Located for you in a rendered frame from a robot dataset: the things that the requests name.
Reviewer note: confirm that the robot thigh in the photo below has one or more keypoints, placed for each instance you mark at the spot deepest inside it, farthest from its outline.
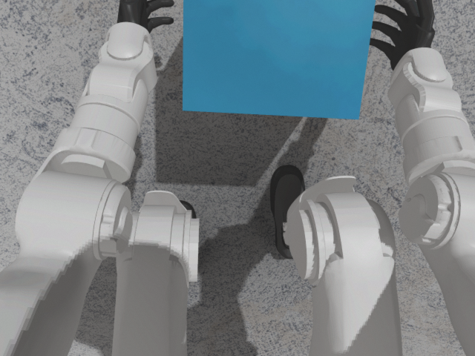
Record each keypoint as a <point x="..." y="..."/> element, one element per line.
<point x="336" y="245"/>
<point x="152" y="286"/>

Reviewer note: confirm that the right robot thigh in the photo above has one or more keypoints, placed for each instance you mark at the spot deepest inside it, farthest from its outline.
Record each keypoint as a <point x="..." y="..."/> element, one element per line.
<point x="336" y="245"/>

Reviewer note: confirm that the robot right forearm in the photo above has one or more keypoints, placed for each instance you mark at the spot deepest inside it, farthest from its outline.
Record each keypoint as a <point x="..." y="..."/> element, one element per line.
<point x="432" y="128"/>

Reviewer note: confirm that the robot left hand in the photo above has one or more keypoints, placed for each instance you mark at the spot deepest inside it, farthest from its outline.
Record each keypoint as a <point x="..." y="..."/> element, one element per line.
<point x="138" y="11"/>

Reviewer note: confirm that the left robot thigh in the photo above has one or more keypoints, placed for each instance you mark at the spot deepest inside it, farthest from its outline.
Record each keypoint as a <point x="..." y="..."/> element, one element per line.
<point x="152" y="286"/>

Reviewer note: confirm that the carton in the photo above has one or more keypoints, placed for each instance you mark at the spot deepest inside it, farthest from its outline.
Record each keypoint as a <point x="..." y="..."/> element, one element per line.
<point x="276" y="57"/>

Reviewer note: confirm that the robot left forearm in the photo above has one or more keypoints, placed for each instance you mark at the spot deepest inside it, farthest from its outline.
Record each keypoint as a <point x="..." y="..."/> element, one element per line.
<point x="101" y="138"/>

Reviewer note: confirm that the robot right upper arm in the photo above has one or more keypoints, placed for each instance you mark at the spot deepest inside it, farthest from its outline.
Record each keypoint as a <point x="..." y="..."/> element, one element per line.
<point x="439" y="215"/>

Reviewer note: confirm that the robot left upper arm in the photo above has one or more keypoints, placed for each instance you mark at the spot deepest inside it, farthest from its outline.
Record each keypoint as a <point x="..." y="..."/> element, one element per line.
<point x="68" y="224"/>

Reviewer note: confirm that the robot right hand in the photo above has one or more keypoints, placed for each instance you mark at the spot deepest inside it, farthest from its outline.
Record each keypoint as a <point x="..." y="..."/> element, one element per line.
<point x="416" y="28"/>

